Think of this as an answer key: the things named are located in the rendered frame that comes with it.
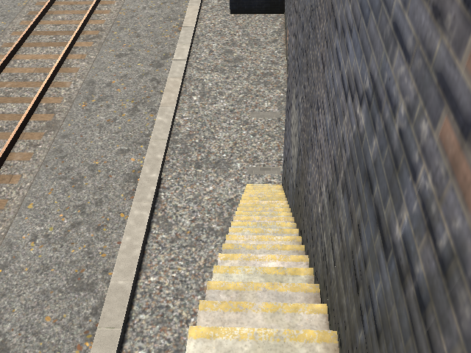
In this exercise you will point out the stairs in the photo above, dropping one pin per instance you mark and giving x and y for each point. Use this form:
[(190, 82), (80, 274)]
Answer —
[(262, 297)]

